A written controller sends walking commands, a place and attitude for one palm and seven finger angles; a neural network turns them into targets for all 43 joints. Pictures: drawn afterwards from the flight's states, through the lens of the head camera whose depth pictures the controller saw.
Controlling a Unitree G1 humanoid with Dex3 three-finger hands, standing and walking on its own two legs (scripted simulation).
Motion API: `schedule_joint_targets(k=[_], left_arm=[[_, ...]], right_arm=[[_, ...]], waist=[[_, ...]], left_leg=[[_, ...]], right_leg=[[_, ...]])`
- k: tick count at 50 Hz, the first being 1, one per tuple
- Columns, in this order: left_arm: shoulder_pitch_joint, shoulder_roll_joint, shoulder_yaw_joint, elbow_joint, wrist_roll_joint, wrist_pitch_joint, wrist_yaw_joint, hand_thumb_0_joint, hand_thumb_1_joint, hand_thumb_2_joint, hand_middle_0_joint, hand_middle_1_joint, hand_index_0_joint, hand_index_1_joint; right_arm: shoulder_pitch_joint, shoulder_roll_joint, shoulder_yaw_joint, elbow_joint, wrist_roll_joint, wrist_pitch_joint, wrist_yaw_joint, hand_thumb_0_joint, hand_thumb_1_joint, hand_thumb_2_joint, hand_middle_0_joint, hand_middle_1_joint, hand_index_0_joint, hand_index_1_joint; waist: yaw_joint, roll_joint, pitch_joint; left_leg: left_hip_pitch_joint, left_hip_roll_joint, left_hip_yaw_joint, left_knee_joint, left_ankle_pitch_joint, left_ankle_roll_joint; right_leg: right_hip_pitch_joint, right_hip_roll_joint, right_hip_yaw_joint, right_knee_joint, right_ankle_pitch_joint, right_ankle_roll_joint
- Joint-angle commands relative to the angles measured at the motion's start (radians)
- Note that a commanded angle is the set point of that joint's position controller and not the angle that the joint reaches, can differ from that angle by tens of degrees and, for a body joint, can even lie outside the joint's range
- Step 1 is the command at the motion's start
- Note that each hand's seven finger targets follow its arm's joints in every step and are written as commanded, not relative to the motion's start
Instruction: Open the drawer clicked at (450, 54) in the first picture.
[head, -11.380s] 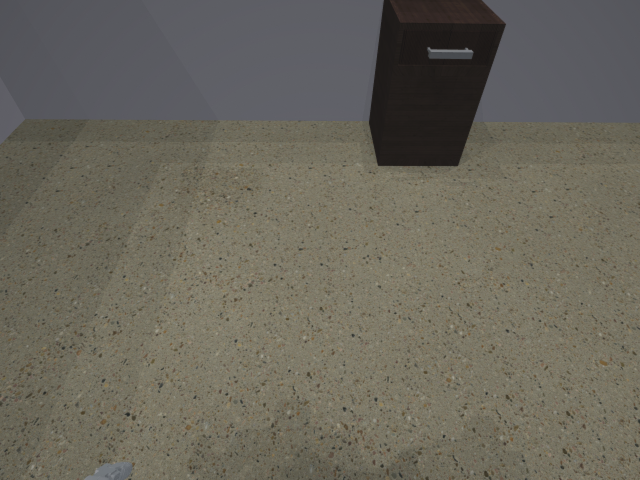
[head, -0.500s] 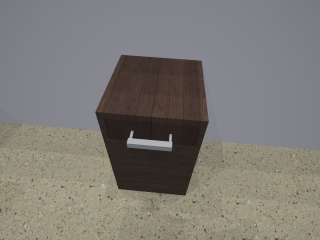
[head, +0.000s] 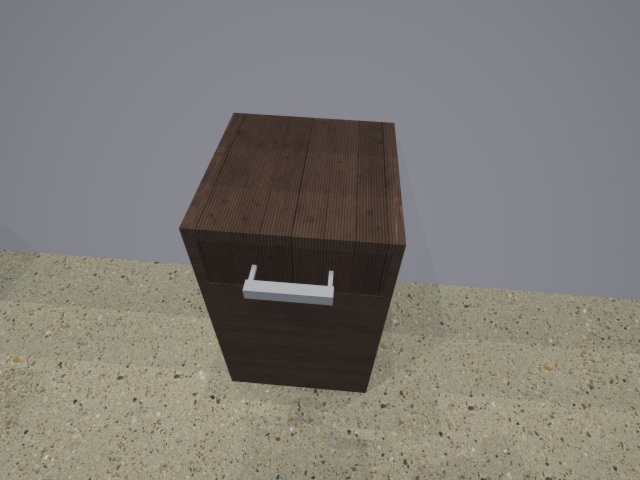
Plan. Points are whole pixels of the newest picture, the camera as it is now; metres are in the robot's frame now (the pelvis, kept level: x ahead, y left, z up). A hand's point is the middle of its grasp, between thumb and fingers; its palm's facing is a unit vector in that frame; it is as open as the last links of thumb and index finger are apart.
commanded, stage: look again from close up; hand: left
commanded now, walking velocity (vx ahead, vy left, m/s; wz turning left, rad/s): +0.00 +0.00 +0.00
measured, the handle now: (290, 282) +0.52 +0.09 -0.16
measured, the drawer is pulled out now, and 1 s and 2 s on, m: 0.00 0.00 0.00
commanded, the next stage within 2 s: shuffle to correct the standing spot in 0.16 s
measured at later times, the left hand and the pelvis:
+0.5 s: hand out of the picture -0.04 +0.12 -0.18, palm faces +0.03 -0.99 -0.11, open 7.4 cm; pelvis +0.00 -0.02 +0.00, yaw +0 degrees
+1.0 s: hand out of the picture -0.01 +0.06 -0.17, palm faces +0.06 -0.98 -0.18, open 7.3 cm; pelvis +0.00 -0.11 +0.00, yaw +0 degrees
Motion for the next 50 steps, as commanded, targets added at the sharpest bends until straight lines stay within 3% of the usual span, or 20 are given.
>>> schedule_joint_targets(k=[1, 13, 17, 20, 23, 26, 28, 31, 33, 34, 35, 36, 37, 38, 39, 42, 46, 48, 50], left_arm=[[0.087, 0.068, 0.012, -0.021, 0.003, -0.014, 0.006, 0.0, 0.9, 0.9, -0.2, -0.3, -0.2, -0.3], [0.1, 0.062, 0.007, -0.017, 0.004, -0.02, 0.005, 0.0, 0.9, 0.9, -0.2, -0.3, -0.2, -0.3], [0.102, 0.052, 0.006, -0.017, 0.005, -0.012, -0.001, 0.0, 0.9, 0.9, -0.2, -0.3, -0.2, -0.3], [0.101, 0.048, 0.013, -0.024, 0.009, 0.0, -0.007, 0.0, 0.9, 0.9, -0.2, -0.3, -0.2, -0.3], [0.096, 0.049, 0.023, -0.036, 0.014, 0.016, -0.014, 0.0, 0.9, 0.9, -0.2, -0.3, -0.2, -0.3], [0.074, 0.061, 0.036, -0.064, 0.021, 0.034, -0.02, 0.0, 0.9, 0.9, -0.2, -0.3, -0.2, -0.3], [0.053, 0.063, 0.048, -0.084, 0.026, 0.044, -0.023, 0.0, 0.9, 0.9, -0.2, -0.3, -0.2, -0.3], [0.055, 0.061, 0.055, -0.098, 0.024, 0.044, -0.029, 0.0, 0.9, 0.9, -0.2, -0.3, -0.2, -0.3], [0.103, 0.058, 0.06, -0.09, 0.02, 0.04, -0.032, 0.0, 0.9, 0.9, -0.2, -0.3, -0.2, -0.3], [0.12, 0.076, 0.062, -0.086, 0.022, 0.035, -0.03, 0.0, 0.9, 0.9, -0.2, -0.3, -0.2, -0.3], [0.124, 0.106, 0.063, -0.082, 0.024, 0.026, -0.024, 0.0, 0.9, 0.9, -0.2, -0.3, -0.2, -0.3], [0.116, 0.131, 0.055, -0.076, 0.016, 0.013, -0.017, 0.0, 0.9, 0.9, -0.2, -0.3, -0.2, -0.3], [0.102, 0.151, 0.053, -0.082, 0.011, 0.004, -0.013, 0.0, 0.9, 0.9, -0.2, -0.3, -0.2, -0.3], [0.078, 0.145, 0.052, -0.088, 0.008, -0.006, -0.008, 0.0, 0.9, 0.9, -0.2, -0.3, -0.2, -0.3], [0.047, 0.129, 0.045, -0.092, 0.009, -0.014, -0.003, 0.0, 0.9, 0.9, -0.2, -0.3, -0.2, -0.3], [0.048, 0.131, 0.043, -0.088, 0.007, -0.03, 0.006, 0.0, 0.9, 0.9, -0.2, -0.3, -0.2, -0.3], [0.078, 0.176, 0.058, -0.089, 0.007, -0.034, 0.014, 0.0, 0.9, 0.9, -0.2, -0.3, -0.2, -0.3], [0.078, 0.193, 0.065, -0.095, 0.007, -0.03, 0.017, 0.0, 0.9, 0.9, -0.2, -0.3, -0.2, -0.3], [0.075, 0.195, 0.069, -0.101, 0.009, -0.027, 0.017, 0.0, 0.9, 0.9, -0.2, -0.3, -0.2, -0.3]], right_arm=[[0.084, -0.087, -0.015, -0.019, 0.001, -0.014, -0.005, 0.0, -0.9, -0.9, 0.2, 0.3, 0.2, 0.3], [0.075, -0.079, -0.014, -0.012, 0.002, -0.012, -0.003, 0.0, -0.9, -0.9, 0.2, 0.3, 0.2, 0.3], [0.072, -0.083, -0.02, -0.01, 0.001, -0.014, -0.008, 0.0, -0.9, -0.9, 0.2, 0.3, 0.2, 0.3], [0.071, -0.102, -0.033, -0.009, -0.002, -0.012, -0.02, 0.0, -0.9, -0.9, 0.2, 0.3, 0.2, 0.3], [0.08, -0.124, -0.047, -0.007, -0.006, -0.003, -0.033, 0.0, -0.9, -0.9, 0.2, 0.3, 0.2, 0.3], [0.086, -0.139, -0.059, -0.009, -0.01, 0.005, -0.043, 0.0, -0.9, -0.9, 0.2, 0.3, 0.2, 0.3], [0.078, -0.146, -0.065, -0.014, -0.016, 0.008, -0.045, 0.0, -0.9, -0.9, 0.2, 0.3, 0.2, 0.3], [0.041, -0.16, -0.074, -0.026, -0.022, 0.012, -0.039, 0.0, -0.9, -0.9, 0.2, 0.3, 0.2, 0.3], [0.005, -0.168, -0.082, -0.038, -0.021, 0.019, -0.034, 0.0, -0.9, -0.9, 0.2, 0.3, 0.2, 0.3], [0.011, -0.158, -0.084, -0.041, -0.018, 0.022, -0.031, 0.0, -0.9, -0.9, 0.2, 0.3, 0.2, 0.3], [0.022, -0.121, -0.077, -0.048, -0.011, 0.022, -0.026, 0.0, -0.9, -0.9, 0.2, 0.3, 0.2, 0.3], [0.027, -0.06, -0.059, -0.055, -0.007, 0.025, -0.018, 0.0, -0.9, -0.9, 0.2, 0.3, 0.2, 0.3], [0.032, -0.039, -0.055, -0.049, -0.005, 0.031, -0.013, 0.0, -0.9, -0.9, 0.2, 0.3, 0.2, 0.3], [0.011, -0.037, -0.051, -0.048, -0.006, 0.039, -0.007, 0.0, -0.9, -0.9, 0.2, 0.3, 0.2, 0.3], [0.007, -0.039, -0.049, -0.041, -0.005, 0.038, -0.002, 0.0, -0.9, -0.9, 0.2, 0.3, 0.2, 0.3], [0.015, -0.032, -0.042, -0.023, 0.003, 0.033, 0.002, 0.0, -0.9, -0.9, 0.2, 0.3, 0.2, 0.3], [0.006, -0.064, -0.052, -0.04, 0.009, 0.045, 0.003, 0.0, -0.9, -0.9, 0.2, 0.3, 0.2, 0.3], [-0.016, -0.078, -0.056, -0.058, 0.009, 0.052, 0.005, 0.0, -0.9, -0.9, 0.2, 0.3, 0.2, 0.3], [-0.033, -0.087, -0.061, -0.075, 0.006, 0.058, 0.009, 0.0, -0.9, -0.9, 0.2, 0.3, 0.2, 0.3]], waist=[[0.003, -0.017, 0.096], [0.004, -0.004, 0.108], [0.001, -0.007, 0.116], [-0.002, 0.028, 0.099], [-0.007, 0.054, 0.092], [-0.015, 0.076, 0.087], [-0.016, 0.062, 0.093], [0.001, 0.061, 0.083], [0.026, 0.06, 0.057], [0.025, -0.007, 0.036], [0.016, -0.109, 0.026], [0.004, -0.191, 0.013], [0.002, -0.194, 0.0], [0.013, -0.202, 0.026], [0.008, -0.162, 0.066], [0.014, -0.079, 0.074], [0.031, -0.049, -0.014], [0.037, -0.062, -0.02], [0.042, -0.072, -0.023]], left_leg=[[-0.082, 0.175, -0.163, -0.116, 0.162, -0.036], [-0.092, 0.172, -0.165, -0.127, 0.087, -0.039], [-0.099, 0.207, -0.202, -0.156, 0.044, -0.032], [-0.063, 0.246, -0.225, -0.154, 0.137, -0.019], [-0.031, 0.309, -0.26, -0.142, 0.224, 0.014], [-0.016, 0.387, -0.306, -0.142, 0.287, 0.077], [-0.044, 0.412, -0.307, -0.128, 0.335, 0.107], [-0.106, 0.387, -0.251, -0.077, 0.401, 0.089], [-0.162, 0.33, -0.195, 0.0, 0.309, 0.037], [-0.19, 0.272, -0.152, 0.057, 0.221, -0.002], [-0.251, 0.185, -0.068, 0.129, 0.066, -0.043], [-0.266, 0.101, -0.011, 0.179, -0.125, -0.075], [-0.22, 0.088, -0.017, 0.264, -0.215, -0.08], [-0.22, 0.103, -0.056, 0.33, -0.245, -0.076], [-0.246, 0.112, -0.081, 0.36, -0.215, -0.073], [-0.278, 0.11, -0.092, 0.356, -0.162, -0.08], [-0.308, 0.095, -0.093, 0.344, -0.176, -0.106], [-0.331, 0.09, -0.103, 0.367, -0.159, -0.113], [-0.339, 0.088, -0.109, 0.382, -0.141, -0.118]], right_leg=[[-0.025, -0.074, 0.076, -0.062, 0.134, -0.06], [-0.039, -0.075, 0.084, -0.088, 0.106, -0.065], [-0.059, -0.052, 0.058, -0.069, 0.093, -0.049], [-0.089, -0.035, 0.035, -0.027, 0.103, -0.042], [-0.156, -0.018, 0.014, 0.051, 0.031, -0.037], [-0.242, -0.018, 0.007, 0.212, -0.139, -0.032], [-0.269, -0.029, 0.011, 0.301, -0.19, -0.03], [-0.195, -0.029, -0.01, 0.243, -0.149, -0.03], [-0.077, -0.018, -0.02, 0.08, -0.006, -0.032], [-0.021, -0.028, 0.013, -0.003, 0.112, -0.04], [0.033, -0.111, 0.114, -0.034, 0.241, -0.064], [0.038, -0.191, 0.194, -0.09, 0.276, -0.104], [-0.024, -0.246, 0.234, -0.18, 0.161, -0.138], [-0.068, -0.236, 0.271, -0.239, 0.075, -0.137], [-0.081, -0.235, 0.288, -0.267, 0.039, -0.134], [-0.006, -0.241, 0.268, -0.243, 0.249, -0.131], [0.15, -0.276, 0.233, -0.178, 0.544, -0.147], [0.166, -0.283, 0.222, -0.163, 0.578, -0.157], [0.156, -0.286, 0.217, -0.169, 0.519, -0.179]])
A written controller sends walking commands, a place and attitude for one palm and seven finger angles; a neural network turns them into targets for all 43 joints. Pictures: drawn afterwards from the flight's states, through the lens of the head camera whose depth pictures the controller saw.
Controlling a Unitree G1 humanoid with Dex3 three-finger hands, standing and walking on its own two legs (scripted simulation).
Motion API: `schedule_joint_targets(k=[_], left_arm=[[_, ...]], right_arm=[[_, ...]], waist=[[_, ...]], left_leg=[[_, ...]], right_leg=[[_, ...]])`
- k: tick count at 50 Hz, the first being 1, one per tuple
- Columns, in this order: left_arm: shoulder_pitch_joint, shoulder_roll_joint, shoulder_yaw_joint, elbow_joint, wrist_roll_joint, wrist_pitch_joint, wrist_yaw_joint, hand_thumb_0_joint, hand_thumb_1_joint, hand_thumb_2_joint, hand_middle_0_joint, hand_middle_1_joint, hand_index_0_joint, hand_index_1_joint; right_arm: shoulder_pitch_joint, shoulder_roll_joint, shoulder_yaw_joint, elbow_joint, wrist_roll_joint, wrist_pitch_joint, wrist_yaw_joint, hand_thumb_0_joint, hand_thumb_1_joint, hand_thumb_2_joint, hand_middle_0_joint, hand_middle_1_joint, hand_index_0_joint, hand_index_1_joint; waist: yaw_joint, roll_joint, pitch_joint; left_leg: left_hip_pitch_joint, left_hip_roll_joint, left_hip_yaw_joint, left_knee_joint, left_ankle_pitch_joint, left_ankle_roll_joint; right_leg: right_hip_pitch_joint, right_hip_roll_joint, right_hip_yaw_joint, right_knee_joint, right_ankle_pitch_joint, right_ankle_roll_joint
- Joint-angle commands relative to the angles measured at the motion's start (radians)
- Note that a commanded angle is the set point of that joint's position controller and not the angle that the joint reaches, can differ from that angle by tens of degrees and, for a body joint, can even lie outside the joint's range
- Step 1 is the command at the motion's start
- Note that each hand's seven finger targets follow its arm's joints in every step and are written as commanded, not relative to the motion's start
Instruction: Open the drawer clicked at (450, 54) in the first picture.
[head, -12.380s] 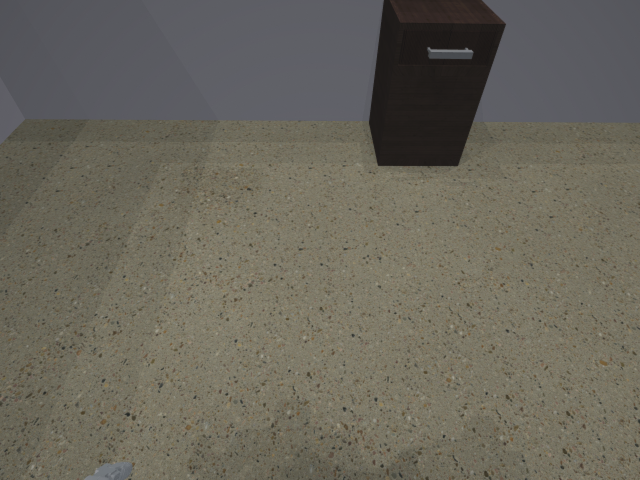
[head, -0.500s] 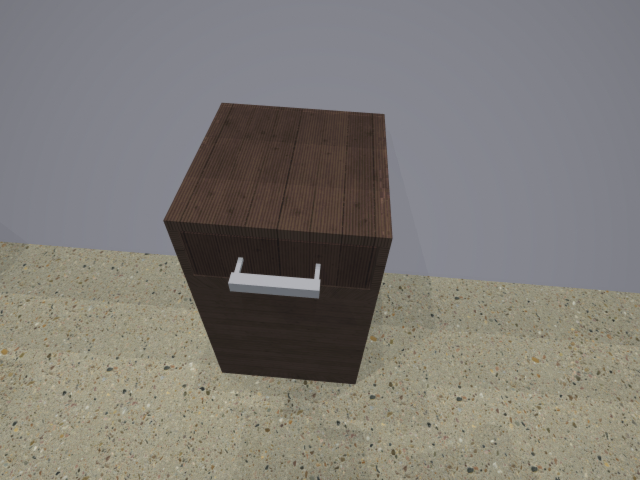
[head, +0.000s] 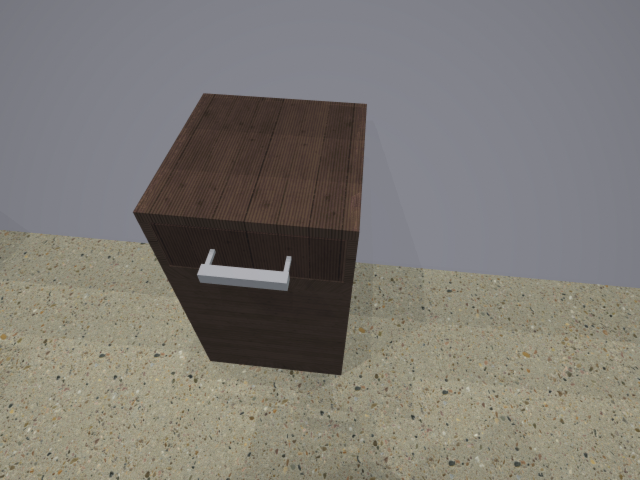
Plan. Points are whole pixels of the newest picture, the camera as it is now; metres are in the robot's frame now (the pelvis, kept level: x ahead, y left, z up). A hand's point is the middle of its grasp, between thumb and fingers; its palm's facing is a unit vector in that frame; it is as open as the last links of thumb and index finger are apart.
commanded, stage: come to a stop and stand still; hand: left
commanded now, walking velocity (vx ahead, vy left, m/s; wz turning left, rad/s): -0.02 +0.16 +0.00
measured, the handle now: (246, 267) +0.52 +0.20 -0.17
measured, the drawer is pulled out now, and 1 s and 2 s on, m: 0.00 0.00 0.00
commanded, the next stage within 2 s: look again from close up in 1.82 s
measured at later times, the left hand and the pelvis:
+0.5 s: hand out of the picture -0.02 +0.24 -0.18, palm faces +0.06 -0.99 -0.15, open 7.4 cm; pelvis +0.00 +0.08 +0.00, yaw +0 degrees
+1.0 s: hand out of the picture +0.02 +0.22 -0.18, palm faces +0.05 -0.99 -0.14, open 7.4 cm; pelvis +0.04 +0.08 +0.00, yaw -1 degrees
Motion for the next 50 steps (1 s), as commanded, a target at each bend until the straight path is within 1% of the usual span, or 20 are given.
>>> schedule_joint_targets(k=[1, 4, 6, 7, 8, 9, 11, 12, 13, 14, 15, 16, 17, 20, 27, 30, 34, 38, 43, 50], left_arm=[[0.094, 0.167, 0.046, -0.04, 0.005, -0.009, 0.018, 0.0, 0.9, 0.9, -0.2, -0.3, -0.2, -0.3], [0.072, 0.171, 0.048, -0.054, 0.01, -0.003, 0.011, 0.0, 0.9, 0.9, -0.2, -0.3, -0.2, -0.3], [0.061, 0.167, 0.048, -0.057, 0.014, 0.001, 0.007, 0.0, 0.9, 0.9, -0.2, -0.3, -0.2, -0.3], [0.059, 0.167, 0.05, -0.058, 0.015, 0.003, 0.005, 0.0, 0.9, 0.9, -0.2, -0.3, -0.2, -0.3], [0.05, 0.171, 0.05, -0.059, 0.015, 0.004, 0.003, 0.0, 0.9, 0.9, -0.2, -0.3, -0.2, -0.3], [0.044, 0.17, 0.048, -0.058, 0.013, 0.007, 0.001, 0.0, 0.9, 0.9, -0.2, -0.3, -0.2, -0.3], [0.021, 0.159, 0.045, -0.058, 0.01, 0.013, -0.002, 0.0, 0.9, 0.9, -0.2, -0.3, -0.2, -0.3], [0.018, 0.141, 0.042, -0.059, 0.007, 0.016, -0.005, 0.0, 0.9, 0.9, -0.2, -0.3, -0.2, -0.3], [0.03, 0.113, 0.036, -0.059, 0.004, 0.02, -0.007, 0.0, 0.9, 0.9, -0.2, -0.3, -0.2, -0.3], [0.057, 0.091, 0.03, -0.059, 0.002, 0.02, -0.01, 0.0, 0.9, 0.9, -0.2, -0.3, -0.2, -0.3], [0.074, 0.078, 0.027, -0.055, 0.004, 0.015, -0.01, 0.0, 0.9, 0.9, -0.2, -0.3, -0.2, -0.3], [0.077, 0.077, 0.025, -0.042, 0.008, 0.021, -0.01, 0.0, 0.9, 0.9, -0.2, -0.3, -0.2, -0.3], [0.075, 0.085, 0.021, -0.031, 0.01, 0.021, -0.012, 0.0, 0.9, 0.9, -0.2, -0.3, -0.2, -0.3], [0.095, 0.083, 0.013, -0.012, 0.008, 0.016, -0.016, 0.0, 0.9, 0.9, -0.2, -0.3, -0.2, -0.3], [0.091, 0.069, 0.006, 0.01, 0.006, 0.011, -0.014, 0.0, 0.9, 0.9, -0.2, -0.3, -0.2, -0.3], [0.092, 0.062, 0.003, 0.021, 0.003, 0.007, -0.011, 0.0, 0.9, 0.9, -0.2, -0.3, -0.2, -0.3], [0.107, 0.053, 0.003, 0.037, -0.002, 0.001, -0.006, 0.0, 0.9, 0.9, -0.2, -0.3, -0.2, -0.3], [0.108, 0.046, 0.004, 0.048, -0.004, 0.003, -0.001, 0.0, 0.9, 0.9, -0.2, -0.3, -0.2, -0.3], [0.115, 0.038, 0.003, 0.06, -0.005, 0.007, 0.002, 0.0, 0.9, 0.9, -0.2, -0.3, -0.2, -0.3], [0.13, 0.035, 0.001, 0.071, -0.004, 0.004, 0.004, 0.0, 0.9, 0.9, -0.2, -0.3, -0.2, -0.3]], right_arm=[[0.058, -0.057, -0.015, -0.054, 0.0, 0.001, 0.006, 0.0, -0.9, -0.9, 0.2, 0.3, 0.2, 0.3], [0.035, -0.058, -0.019, -0.076, -0.005, 0.004, 0.017, 0.0, -0.9, -0.9, 0.2, 0.3, 0.2, 0.3], [0.033, -0.051, -0.019, -0.081, -0.006, 0.002, 0.022, 0.0, -0.9, -0.9, 0.2, 0.3, 0.2, 0.3], [0.032, -0.051, -0.017, -0.084, -0.007, -0.001, 0.023, 0.0, -0.9, -0.9, 0.2, 0.3, 0.2, 0.3], [0.04, -0.049, -0.017, -0.085, -0.007, -0.004, 0.022, 0.0, -0.9, -0.9, 0.2, 0.3, 0.2, 0.3], [0.055, -0.044, -0.014, -0.079, -0.008, -0.008, 0.021, 0.0, -0.9, -0.9, 0.2, 0.3, 0.2, 0.3], [0.117, -0.032, -0.008, -0.054, -0.006, -0.017, 0.018, 0.0, -0.9, -0.9, 0.2, 0.3, 0.2, 0.3], [0.13, -0.044, -0.006, -0.049, -0.008, -0.025, 0.014, 0.0, -0.9, -0.9, 0.2, 0.3, 0.2, 0.3], [0.127, -0.068, -0.006, -0.052, -0.012, -0.033, 0.01, 0.0, -0.9, -0.9, 0.2, 0.3, 0.2, 0.3], [0.11, -0.092, -0.005, -0.061, -0.016, -0.036, 0.008, 0.0, -0.9, -0.9, 0.2, 0.3, 0.2, 0.3], [0.094, -0.108, -0.003, -0.072, -0.018, -0.039, 0.006, 0.0, -0.9, -0.9, 0.2, 0.3, 0.2, 0.3], [0.069, -0.101, 0.0, -0.068, -0.017, -0.042, 0.007, 0.0, -0.9, -0.9, 0.2, 0.3, 0.2, 0.3], [0.058, -0.101, 0.005, -0.071, -0.015, -0.046, 0.007, 0.0, -0.9, -0.9, 0.2, 0.3, 0.2, 0.3], [0.067, -0.106, 0.009, -0.076, -0.012, -0.054, 0.003, 0.0, -0.9, -0.9, 0.2, 0.3, 0.2, 0.3], [0.119, -0.101, 0.013, -0.049, -0.008, -0.064, -0.002, 0.0, -0.9, -0.9, 0.2, 0.3, 0.2, 0.3], [0.144, -0.087, 0.017, -0.035, -0.007, -0.07, -0.005, 0.0, -0.9, -0.9, 0.2, 0.3, 0.2, 0.3], [0.169, -0.067, 0.022, -0.013, -0.004, -0.081, -0.012, 0.0, -0.9, -0.9, 0.2, 0.3, 0.2, 0.3], [0.185, -0.056, 0.025, 0.003, -0.004, -0.083, -0.018, 0.0, -0.9, -0.9, 0.2, 0.3, 0.2, 0.3], [0.183, -0.042, 0.026, 0.012, -0.005, -0.081, -0.022, 0.0, -0.9, -0.9, 0.2, 0.3, 0.2, 0.3], [0.175, -0.038, 0.027, 0.016, -0.005, -0.081, -0.024, 0.0, -0.9, -0.9, 0.2, 0.3, 0.2, 0.3]], waist=[[0.008, -0.069, -0.031], [0.005, -0.105, 0.006], [0.001, -0.132, 0.027], [0.003, -0.13, 0.03], [-0.005, -0.129, 0.038], [-0.012, -0.123, 0.045], [-0.044, -0.088, 0.051], [-0.043, -0.034, 0.059], [-0.033, 0.059, 0.085], [-0.012, 0.106, 0.093], [0.002, 0.092, 0.092], [0.011, 0.118, 0.105], [0.013, 0.132, 0.099], [0.015, 0.076, 0.073], [0.002, 0.041, 0.056], [-0.004, 0.006, 0.038], [-0.007, 0.002, -0.014], [-0.012, 0.014, -0.002], [-0.012, 0.024, 0.052], [-0.013, 0.003, 0.063]], left_leg=[[-0.133, 0.018, -0.039, 0.038, 0.013, -0.006], [-0.105, 0.02, -0.034, 0.014, 0.041, -0.003], [-0.063, 0.02, -0.021, -0.029, 0.054, 0.003], [-0.037, 0.017, -0.016, -0.066, 0.06, 0.007], [0.002, 0.019, -0.011, -0.11, 0.079, 0.01], [0.057, 0.012, -0.001, -0.171, 0.113, 0.011], [0.186, 0.008, 0.007, -0.316, 0.185, 0.016], [0.202, 0.027, -0.012, -0.363, 0.179, 0.022], [0.145, 0.086, -0.089, -0.414, 0.127, 0.042], [0.055, 0.144, -0.148, -0.466, 0.065, 0.064], [-0.018, 0.165, -0.158, -0.491, 0.036, 0.074], [-0.084, 0.157, -0.177, -0.533, -0.029, 0.073], [-0.101, 0.147, -0.18, -0.559, -0.052, 0.071], [-0.065, 0.128, -0.166, -0.549, 0.001, 0.069], [0.014, 0.13, -0.166, -0.551, 0.096, 0.076], [0.049, 0.119, -0.146, -0.517, 0.211, 0.076], [0.141, 0.111, -0.103, -0.447, 0.477, 0.077], [0.164, 0.109, -0.086, -0.421, 0.593, 0.074], [0.15, 0.104, -0.076, -0.422, 0.581, 0.073], [0.165, 0.099, -0.064, -0.413, 0.56, 0.072]], right_leg=[[0.141, -0.363, 0.312, -0.104, 0.395, -0.098], [0.042, -0.343, 0.297, -0.147, 0.16, -0.111], [-0.026, -0.33, 0.293, -0.185, -0.017, -0.103], [-0.045, -0.318, 0.291, -0.193, -0.07, -0.098], [-0.081, -0.313, 0.282, -0.196, -0.123, -0.091], [-0.12, -0.29, 0.262, -0.193, -0.17, -0.075], [-0.215, -0.24, 0.217, -0.164, -0.274, -0.025], [-0.227, -0.202, 0.193, -0.119, -0.264, -0.002], [-0.224, -0.156, 0.167, -0.066, -0.248, 0.018], [-0.164, -0.121, 0.123, -0.032, -0.19, 0.037], [-0.087, -0.111, 0.097, -0.011, -0.121, 0.046], [-0.031, -0.106, 0.084, 0.007, -0.107, 0.055], [0.01, -0.111, 0.076, 0.022, -0.075, 0.058], [0.036, -0.123, 0.082, 0.017, -0.031, 0.058], [0.019, -0.131, 0.07, 0.023, -0.008, 0.066], [0.033, -0.138, 0.076, 0.018, 0.035, 0.066], [0.044, -0.148, 0.079, 0.022, 0.1, 0.069], [0.045, -0.146, 0.08, 0.035, 0.128, 0.069], [0.035, -0.144, 0.087, 0.033, 0.123, 0.068], [0.039, -0.148, 0.099, 0.023, 0.162, 0.06]])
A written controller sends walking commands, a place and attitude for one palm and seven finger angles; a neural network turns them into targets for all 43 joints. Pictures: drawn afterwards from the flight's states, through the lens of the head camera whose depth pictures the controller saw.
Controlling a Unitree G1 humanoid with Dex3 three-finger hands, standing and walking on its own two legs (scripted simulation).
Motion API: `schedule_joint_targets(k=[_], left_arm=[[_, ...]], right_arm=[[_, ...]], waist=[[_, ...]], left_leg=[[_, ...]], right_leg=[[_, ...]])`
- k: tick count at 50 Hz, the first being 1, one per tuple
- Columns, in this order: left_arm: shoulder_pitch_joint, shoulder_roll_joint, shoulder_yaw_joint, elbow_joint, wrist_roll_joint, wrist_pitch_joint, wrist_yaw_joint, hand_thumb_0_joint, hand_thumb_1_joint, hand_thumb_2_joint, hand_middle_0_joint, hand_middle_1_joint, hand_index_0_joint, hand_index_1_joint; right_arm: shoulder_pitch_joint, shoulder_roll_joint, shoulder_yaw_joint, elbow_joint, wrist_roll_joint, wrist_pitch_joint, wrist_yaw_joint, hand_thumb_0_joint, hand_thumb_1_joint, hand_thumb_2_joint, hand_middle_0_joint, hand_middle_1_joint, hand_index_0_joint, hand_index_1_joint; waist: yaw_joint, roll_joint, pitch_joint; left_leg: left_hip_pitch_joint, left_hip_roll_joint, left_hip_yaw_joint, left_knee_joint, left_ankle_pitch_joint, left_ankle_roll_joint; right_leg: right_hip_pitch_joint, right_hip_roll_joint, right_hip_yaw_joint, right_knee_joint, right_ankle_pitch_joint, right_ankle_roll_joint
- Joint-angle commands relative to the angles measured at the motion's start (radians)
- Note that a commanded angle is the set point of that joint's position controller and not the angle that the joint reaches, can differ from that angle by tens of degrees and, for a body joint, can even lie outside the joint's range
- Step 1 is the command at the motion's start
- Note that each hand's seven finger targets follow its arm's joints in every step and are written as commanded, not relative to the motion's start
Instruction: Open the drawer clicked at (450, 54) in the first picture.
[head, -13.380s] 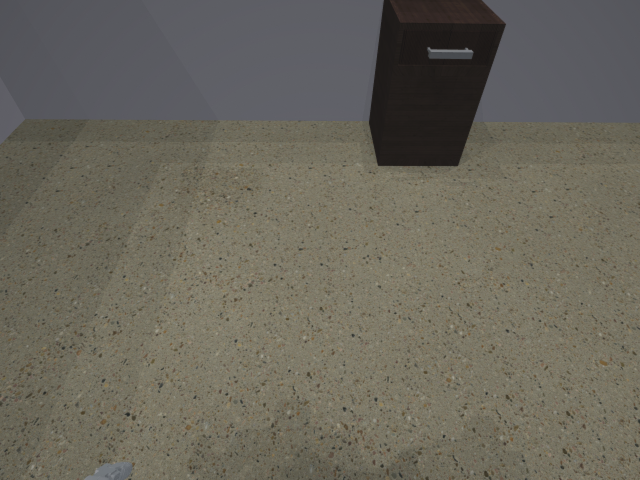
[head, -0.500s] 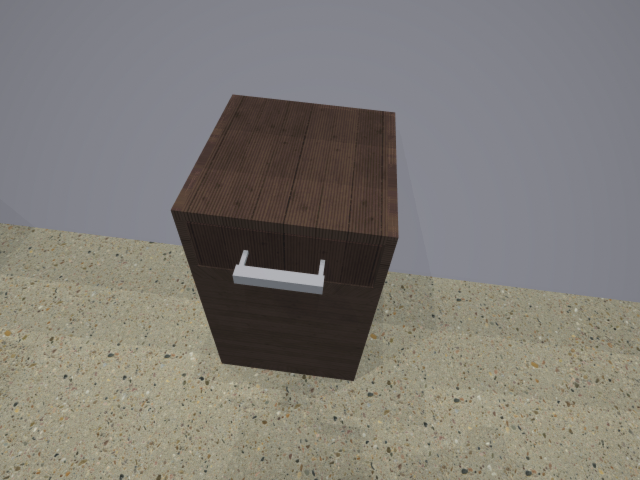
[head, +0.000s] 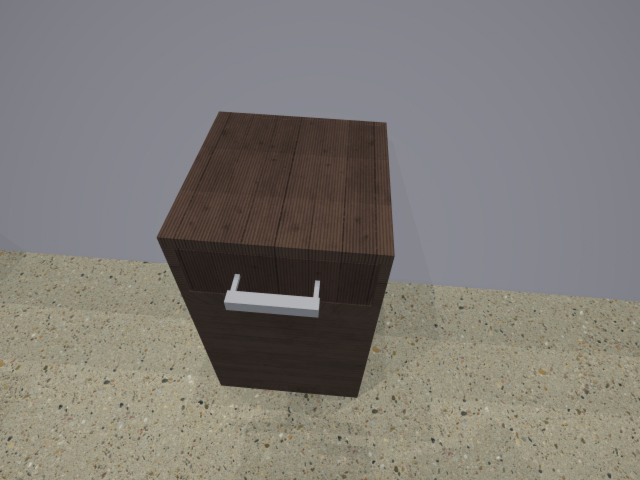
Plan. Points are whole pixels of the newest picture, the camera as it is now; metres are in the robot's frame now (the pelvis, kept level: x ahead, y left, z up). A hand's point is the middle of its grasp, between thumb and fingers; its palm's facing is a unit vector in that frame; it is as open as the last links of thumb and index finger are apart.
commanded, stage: come to a stop and stand still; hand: left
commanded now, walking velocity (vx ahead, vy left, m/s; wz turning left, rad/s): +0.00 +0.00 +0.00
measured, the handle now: (274, 293) +0.47 +0.12 -0.16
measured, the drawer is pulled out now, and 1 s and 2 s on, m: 0.00 0.00 0.00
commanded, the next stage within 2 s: look again from close up in 0.82 s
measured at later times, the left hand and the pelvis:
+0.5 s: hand out of the picture -0.04 +0.11 -0.18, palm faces +0.07 -0.99 -0.13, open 7.4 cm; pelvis +0.00 -0.03 +0.00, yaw +0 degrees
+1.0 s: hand out of the picture -0.06 +0.10 -0.18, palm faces +0.05 -0.99 -0.14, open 7.4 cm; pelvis -0.02 -0.04 +0.00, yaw +1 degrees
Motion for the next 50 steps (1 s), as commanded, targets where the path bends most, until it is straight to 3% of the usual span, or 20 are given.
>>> schedule_joint_targets(k=[1, 11, 16, 22, 27, 45, 46, 47, 48, 50], left_arm=[[0.115, 0.063, 0.013, -0.009, 0.004, -0.012, 0.007, 0.0, 0.9, 0.9, -0.2, -0.3, -0.2, -0.3], [0.123, 0.065, 0.011, -0.01, 0.003, -0.018, 0.009, 0.0, 0.9, 0.9, -0.2, -0.3, -0.2, -0.3], [0.124, 0.066, 0.01, -0.008, 0.004, -0.021, 0.008, 0.0, 0.9, 0.9, -0.2, -0.3, -0.2, -0.3], [0.124, 0.064, 0.01, -0.01, 0.004, -0.02, 0.008, 0.0, 0.9, 0.9, -0.2, -0.3, -0.2, -0.3], [0.131, 0.064, 0.009, -0.01, 0.004, -0.023, 0.006, 0.0, 0.9, 0.9, -0.2, -0.3, -0.2, -0.3], [0.141, 0.064, 0.008, -0.013, 0.004, -0.027, 0.005, 0.0, 0.9, 0.9, -0.2, -0.3, -0.2, -0.3], [0.048, 0.268, 0.007, -0.111, 0.013, -0.041, 0.001, 0.0, 0.9, 0.9, -0.2, -0.3, -0.2, -0.3], [0.076, 0.156, 0.024, -0.097, 0.008, -0.038, 0.008, 0.0, 0.9, 0.9, -0.2, -0.3, -0.2, -0.3], [0.077, 0.146, 0.026, -0.083, 0.008, -0.042, 0.009, 0.0, 0.9, 0.9, -0.2, -0.3, -0.2, -0.3], [0.096, 0.134, 0.015, -0.088, 0.006, -0.043, 0.012, 0.0, 0.9, 0.9, -0.2, -0.3, -0.2, -0.3]], right_arm=[[0.106, -0.082, -0.015, -0.01, 0.002, -0.014, -0.006, 0.0, -0.9, -0.9, 0.2, 0.3, 0.2, 0.3], [0.098, -0.081, -0.016, -0.006, 0.003, -0.013, -0.006, 0.0, -0.9, -0.9, 0.2, 0.3, 0.2, 0.3], [0.1, -0.074, -0.017, -0.002, 0.004, -0.012, -0.004, 0.0, -0.9, -0.9, 0.2, 0.3, 0.2, 0.3], [0.098, -0.066, -0.014, 0.001, 0.003, -0.009, -0.003, 0.0, -0.9, -0.9, 0.2, 0.3, 0.2, 0.3], [0.095, -0.064, -0.014, 0.001, 0.005, -0.008, -0.001, 0.0, -0.9, -0.9, 0.2, 0.3, 0.2, 0.3], [0.098, -0.058, -0.014, 0.0, 0.004, -0.005, 0.001, 0.0, -0.9, -0.9, 0.2, 0.3, 0.2, 0.3], [0.002, -0.195, -0.037, -0.111, 0.009, 0.0, 0.02, 0.0, -0.9, -0.9, 0.2, 0.3, 0.2, 0.3], [0.024, -0.147, -0.05, -0.127, -0.008, -0.015, 0.012, 0.0, -0.9, -0.9, 0.2, 0.3, 0.2, 0.3], [0.034, -0.109, -0.048, -0.11, -0.01, -0.018, 0.005, 0.0, -0.9, -0.9, 0.2, 0.3, 0.2, 0.3], [0.047, -0.096, -0.043, -0.108, 0.001, -0.005, 0.007, 0.0, -0.9, -0.9, 0.2, 0.3, 0.2, 0.3]], waist=[[0.0, 0.001, 0.068], [-0.001, 0.012, 0.065], [-0.001, -0.013, 0.075], [0.0, 0.009, 0.1], [0.002, -0.007, 0.097], [0.003, 0.004, 0.092], [-0.028, -0.053, 0.172], [-0.011, 0.027, 0.074], [-0.021, 0.081, -0.007], [-0.018, 0.036, -0.055]], left_leg=[[-0.041, 0.138, -0.107, -0.065, 0.455, 0.006], [-0.033, 0.135, -0.099, -0.056, 0.43, 0.001], [-0.044, 0.133, -0.099, -0.062, 0.371, -0.002], [-0.066, 0.132, -0.099, -0.074, 0.301, -0.005], [-0.072, 0.129, -0.1, -0.073, 0.26, -0.008], [-0.087, 0.13, -0.093, -0.072, 0.205, -0.018], [-0.116, 0.086, -0.135, -0.026, 0.291, -0.034], [-0.127, 0.131, -0.116, 0.022, 0.229, -0.031], [-0.108, 0.117, -0.118, 0.035, 0.254, -0.02], [-0.099, 0.108, -0.11, 0.066, 0.156, -0.026]], right_leg=[[-0.002, -0.043, 0.046, -0.034, 0.278, -0.068], [0.008, -0.044, 0.053, -0.045, 0.312, -0.077], [0.008, -0.043, 0.057, -0.057, 0.302, -0.08], [-0.009, -0.04, 0.06, -0.073, 0.245, -0.082], [-0.01, -0.041, 0.064, -0.084, 0.236, -0.084], [-0.029, -0.035, 0.075, -0.096, 0.194, -0.09], [-0.12, 0.003, 0.086, -0.054, 0.287, -0.095], [-0.078, -0.048, 0.097, -0.028, 0.18, -0.094], [-0.032, -0.057, 0.109, -0.017, 0.297, -0.109], [-0.011, -0.066, 0.12, -0.057, 0.267, -0.107]])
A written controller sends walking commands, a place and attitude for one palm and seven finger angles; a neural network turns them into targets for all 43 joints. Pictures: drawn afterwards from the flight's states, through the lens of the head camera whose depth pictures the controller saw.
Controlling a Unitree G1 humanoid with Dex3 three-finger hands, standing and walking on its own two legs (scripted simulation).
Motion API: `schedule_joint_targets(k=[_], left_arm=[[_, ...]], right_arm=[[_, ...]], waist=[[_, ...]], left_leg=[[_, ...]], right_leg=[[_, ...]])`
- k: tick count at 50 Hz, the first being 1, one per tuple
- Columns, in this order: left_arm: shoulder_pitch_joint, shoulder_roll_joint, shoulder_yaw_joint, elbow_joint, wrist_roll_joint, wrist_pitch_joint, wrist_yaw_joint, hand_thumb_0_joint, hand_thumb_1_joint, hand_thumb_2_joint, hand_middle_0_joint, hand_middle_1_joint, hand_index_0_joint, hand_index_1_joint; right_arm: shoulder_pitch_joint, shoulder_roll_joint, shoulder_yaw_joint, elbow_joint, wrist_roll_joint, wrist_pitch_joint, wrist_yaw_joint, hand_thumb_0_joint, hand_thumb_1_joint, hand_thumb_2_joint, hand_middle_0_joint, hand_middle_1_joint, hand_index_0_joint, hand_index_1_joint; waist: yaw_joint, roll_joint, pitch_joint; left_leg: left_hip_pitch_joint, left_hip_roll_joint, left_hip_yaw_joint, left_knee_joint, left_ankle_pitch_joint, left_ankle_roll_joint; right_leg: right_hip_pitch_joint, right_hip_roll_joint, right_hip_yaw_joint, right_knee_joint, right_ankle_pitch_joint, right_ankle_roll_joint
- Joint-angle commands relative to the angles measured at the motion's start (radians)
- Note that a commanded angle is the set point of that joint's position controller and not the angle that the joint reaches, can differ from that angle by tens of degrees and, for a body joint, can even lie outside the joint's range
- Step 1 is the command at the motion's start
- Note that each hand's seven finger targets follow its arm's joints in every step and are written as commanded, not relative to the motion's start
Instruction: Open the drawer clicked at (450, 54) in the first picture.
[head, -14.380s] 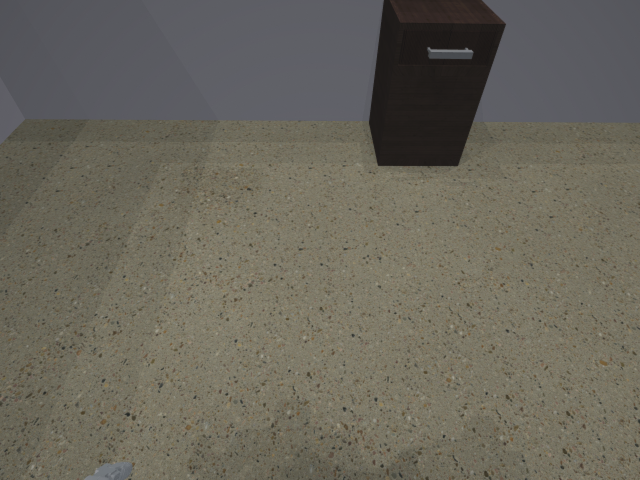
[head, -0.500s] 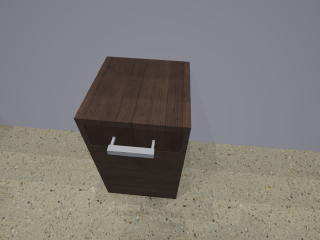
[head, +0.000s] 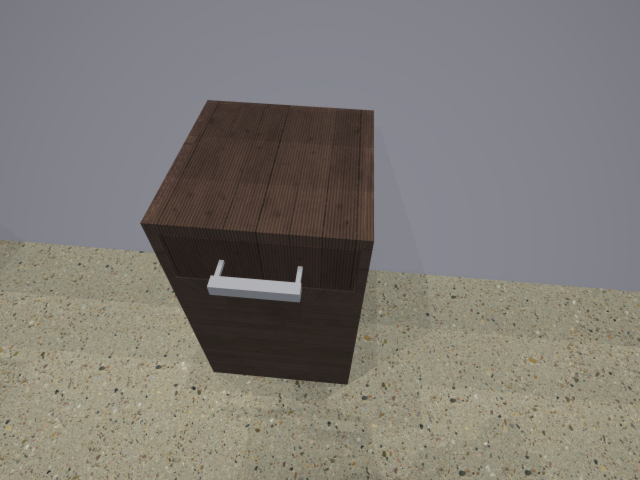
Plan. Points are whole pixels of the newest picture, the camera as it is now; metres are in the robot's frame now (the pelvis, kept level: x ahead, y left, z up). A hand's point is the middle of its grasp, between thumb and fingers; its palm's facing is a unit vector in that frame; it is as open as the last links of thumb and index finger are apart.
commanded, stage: look again from close up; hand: left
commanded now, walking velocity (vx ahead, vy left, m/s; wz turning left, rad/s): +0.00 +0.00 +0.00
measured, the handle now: (257, 278) +0.50 +0.16 -0.16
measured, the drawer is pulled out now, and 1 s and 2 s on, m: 0.00 0.00 0.00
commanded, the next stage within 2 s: raise the hand with hooked fingers in 0.46 s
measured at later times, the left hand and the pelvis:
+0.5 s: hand out of the picture +0.01 +0.20 -0.17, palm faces +0.01 -0.98 -0.20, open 7.4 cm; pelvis -0.01 +0.03 +0.00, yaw +0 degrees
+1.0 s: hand out of the picture +0.13 +0.21 -0.08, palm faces -0.18 -0.28 -0.94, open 8.7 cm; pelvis -0.03 +0.02 -0.03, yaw -3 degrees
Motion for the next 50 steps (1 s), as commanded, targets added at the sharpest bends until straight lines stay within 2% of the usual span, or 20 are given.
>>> schedule_joint_targets(k=[1, 3, 7, 11, 14, 27, 28, 29, 30, 31, 32, 33, 36, 37, 38, 40, 42, 46, 48, 50], left_arm=[[0.054, 0.137, 0.027, -0.06, 0.003, -0.021, 0.02, 0.0, 0.9, 0.9, -0.2, -0.3, -0.2, -0.3], [0.023, 0.133, 0.03, -0.066, 0.003, -0.018, 0.021, 0.0, 0.9, 0.9, -0.2, -0.3, -0.2, -0.3], [0.004, 0.138, 0.025, -0.075, 0.0, -0.013, 0.02, 0.0, 0.9, 0.9, -0.2, -0.3, -0.2, -0.3], [-0.005, 0.145, 0.025, -0.078, -0.001, -0.008, 0.019, 0.0, 0.9, 0.9, -0.2, -0.3, -0.2, -0.3], [-0.009, 0.151, 0.025, -0.082, -0.003, -0.002, 0.018, 0.0, 0.9, 0.9, -0.2, -0.3, -0.2, -0.3], [-0.016, 0.143, 0.023, -0.063, 0.0, 0.006, 0.016, 0.0, 0.9, 0.9, -0.2, -0.3, -0.2, -0.3], [0.039, 0.18, 0.023, -0.029, 0.01, -0.009, 0.048, 0.0, 0.9, 0.9, -0.2, -0.3, -0.2, -0.3], [-0.765, 0.51, 0.062, -1.549, 0.167, -0.171, 0.06, 0.0, 0.877, 0.89, -0.202, -0.315, -0.202, -0.315], [-0.268, 0.429, 0.065, -1.266, 0.196, -0.08, 0.13, 0.0, 0.853, 0.88, -0.203, -0.33, -0.203, -0.33], [-0.204, 0.312, 0.014, -1.207, 0.139, -0.006, 0.18, 0.0, 0.83, 0.87, -0.205, -0.345, -0.205, -0.345], [0.073, 0.086, -0.107, -1.035, 0.162, 0.088, 0.184, 0.0, 0.807, 0.86, -0.207, -0.36, -0.207, -0.36], [-0.095, 0.106, -0.148, -1.236, 0.196, 0.075, 0.187, 0.0, 0.783, 0.85, -0.208, -0.375, -0.208, -0.375], [-0.01, 0.215, -0.11, -1.201, 0.471, 0.058, 0.262, 0.0, 0.713, 0.82, -0.213, -0.42, -0.213, -0.42], [0.04, 0.197, -0.126, -1.148, 0.565, 0.067, 0.279, 0.0, 0.69, 0.81, -0.215, -0.435, -0.215, -0.435], [0.122, 0.163, -0.134, -1.092, 0.638, 0.07, 0.296, 0.0, 0.667, 0.8, -0.217, -0.45, -0.217, -0.45], [0.318, 0.14, -0.123, -0.992, 0.785, 0.062, 0.322, 0.0, 0.62, 0.78, -0.22, -0.48, -0.22, -0.48], [0.375, 0.176, -0.078, -1.01, 0.89, 0.033, 0.331, 0.0, 0.573, 0.76, -0.223, -0.51, -0.223, -0.51], [0.211, 0.327, 0.058, -1.166, 1.035, -0.024, 0.396, 0.0, 0.48, 0.72, -0.23, -0.57, -0.23, -0.57], [0.082, 0.363, 0.074, -1.275, 1.083, -0.032, 0.446, 0.0, 0.433, 0.7, -0.233, -0.6, -0.233, -0.6], [-0.067, 0.401, 0.085, -1.381, 1.11, -0.05, 0.484, 0.0, 0.387, 0.68, -0.237, -0.63, -0.237, -0.63]], right_arm=[[0.045, -0.093, -0.025, -0.075, 0.004, -0.008, -0.005, 0.0, -0.9, -0.9, 0.2, 0.3, 0.2, 0.3], [0.049, -0.099, -0.028, -0.073, 0.001, 0.005, -0.001, 0.0, -0.9, -0.9, 0.2, 0.3, 0.2, 0.3], [0.045, -0.117, -0.021, -0.063, -0.002, 0.007, 0.006, 0.0, -0.9, -0.9, 0.2, 0.3, 0.2, 0.3], [0.033, -0.138, -0.017, -0.058, 0.0, 0.001, 0.007, 0.0, -0.9, -0.9, 0.2, 0.3, 0.2, 0.3], [0.012, -0.149, -0.016, -0.058, 0.001, 0.005, 0.009, 0.0, -0.9, -0.9, 0.2, 0.3, 0.2, 0.3], [0.002, -0.161, -0.016, -0.026, 0.004, 0.003, 0.011, 0.0, -0.9, -0.9, 0.2, 0.3, 0.2, 0.3], [-0.085, -0.179, -0.016, -0.096, 0.011, -0.016, 0.013, 0.0, -0.9, -0.9, 0.2, 0.3, 0.2, 0.3], [-0.089, -0.324, -0.021, -0.441, 0.063, -0.154, -0.025, 0.0, -0.9, -0.9, 0.2, 0.3, 0.2, 0.3], [-0.171, -0.243, -0.011, -0.396, 0.051, -0.256, -0.065, 0.0, -0.9, -0.9, 0.2, 0.3, 0.2, 0.3], [-0.138, -0.243, -0.035, -0.324, 0.056, -0.292, -0.069, 0.0, -0.9, -0.9, 0.2, 0.3, 0.2, 0.3], [-0.123, -0.179, -0.029, -0.322, 0.072, -0.304, -0.067, 0.0, -0.9, -0.9, 0.2, 0.3, 0.2, 0.3], [-0.152, -0.208, -0.03, -0.4, 0.069, -0.315, -0.056, 0.0, -0.9, -0.9, 0.2, 0.3, 0.2, 0.3], [-0.184, -0.275, -0.047, -0.485, 0.009, -0.298, -0.034, 0.0, -0.9, -0.9, 0.2, 0.3, 0.2, 0.3], [-0.186, -0.272, -0.056, -0.52, -0.006, -0.272, -0.021, 0.0, -0.9, -0.9, 0.2, 0.3, 0.2, 0.3], [-0.215, -0.272, -0.067, -0.566, -0.016, -0.241, -0.009, 0.0, -0.9, -0.9, 0.2, 0.3, 0.2, 0.3], [-0.253, -0.267, -0.081, -0.621, -0.029, -0.159, 0.022, 0.0, -0.9, -0.9, 0.2, 0.3, 0.2, 0.3], [-0.299, -0.26, -0.079, -0.683, -0.025, -0.068, 0.053, 0.0, -0.9, -0.9, 0.2, 0.3, 0.2, 0.3], [-0.358, -0.235, -0.073, -0.75, -0.031, 0.021, 0.071, 0.0, -0.9, -0.9, 0.2, 0.3, 0.2, 0.3], [-0.334, -0.217, -0.074, -0.771, -0.051, 0.047, 0.069, 0.0, -0.9, -0.9, 0.2, 0.3, 0.2, 0.3], [-0.31, -0.211, -0.077, -0.767, -0.058, 0.059, 0.061, 0.0, -0.9, -0.9, 0.2, 0.3, 0.2, 0.3]], waist=[[-0.013, -0.024, -0.055], [-0.026, -0.065, -0.001], [-0.02, -0.016, 0.075], [-0.008, -0.007, 0.066], [0.0, -0.01, 0.084], [0.002, -0.006, 0.045], [0.035, -0.035, 0.096], [-0.058, 0.294, -0.446], [0.037, 0.382, -0.36], [-0.003, 0.309, -0.286], [-0.006, 0.191, -0.166], [-0.017, 0.148, -0.069], [-0.029, 0.015, -0.072], [-0.021, -0.095, -0.066], [0.004, -0.198, -0.039], [0.062, -0.29, -0.019], [0.114, -0.243, -0.095], [0.147, -0.068, -0.172], [0.13, 0.074, -0.27], [0.098, 0.102, -0.369]], left_leg=[[-0.045, 0.04, -0.06, 0.025, 0.107, 0.037], [-0.066, 0.034, -0.059, 0.023, 0.077, 0.032], [-0.077, 0.051, -0.064, -0.026, 0.107, 0.036], [-0.085, 0.064, -0.078, -0.057, 0.16, 0.042], [-0.099, 0.064, -0.082, -0.08, 0.118, 0.042], [-0.072, 0.076, -0.098, -0.134, 0.103, 0.05], [-0.133, 0.083, -0.05, 0.042, 0.203, 0.018], [0.149, -0.008, -0.066, -0.09, 0.367, 0.041], [0.197, 0.048, -0.071, -0.103, 0.505, -0.003], [0.071, 0.051, -0.078, -0.132, 0.353, -0.045], [-0.015, 0.052, -0.095, -0.149, 0.257, -0.023], [-0.078, 0.04, -0.113, -0.128, 0.146, -0.013], [-0.19, 0.001, -0.143, -0.009, 0.047, 0.017], [-0.221, -0.004, -0.136, 0.021, 0.021, 0.017], [-0.261, -0.009, -0.123, 0.043, -0.015, 0.017], [-0.324, -0.026, -0.067, 0.076, -0.014, 0.011], [-0.33, -0.041, -0.024, 0.089, 0.052, 0.006], [-0.347, -0.052, -0.01, 0.132, 0.058, 0.008], [-0.275, -0.054, -0.019, 0.183, 0.094, 0.018], [-0.213, -0.051, -0.04, 0.251, 0.146, 0.025]], right_leg=[[0.021, -0.129, 0.175, -0.101, 0.24, -0.044], [-0.023, -0.137, 0.18, -0.13, 0.131, -0.044], [-0.06, -0.104, 0.149, -0.119, 0.108, -0.032], [-0.017, -0.093, 0.124, -0.091, 0.17, -0.019], [-0.017, -0.098, 0.122, -0.102, 0.122, -0.011], [0.021, -0.1, 0.099, -0.105, 0.119, 0.011], [-0.033, -0.151, 0.138, -0.076, 0.433, 0.01], [0.047, -0.012, 0.132, 0.045, 0.305, -0.025], [-0.066, -0.005, 0.041, 0.122, 0.07, -0.039], [-0.126, 0.004, -0.004, 0.171, -0.048, -0.015], [-0.194, 0.002, -0.002, 0.173, -0.092, -0.001], [-0.212, -0.006, 0.0, 0.147, -0.054, 0.0], [-0.277, 0.016, 0.057, 0.099, -0.033, -0.024], [-0.305, 0.028, 0.048, 0.104, -0.079, -0.027], [-0.327, 0.031, 0.049, 0.093, -0.152, -0.028], [-0.334, 0.039, 0.065, 0.086, -0.2, -0.039], [-0.267, 0.038, 0.096, 0.109, -0.106, -0.057], [-0.274, 0.037, 0.137, 0.176, -0.051, -0.066], [-0.322, 0.041, 0.172, 0.213, -0.016, -0.072], [-0.385, 0.037, 0.208, 0.248, 0.023, -0.069]])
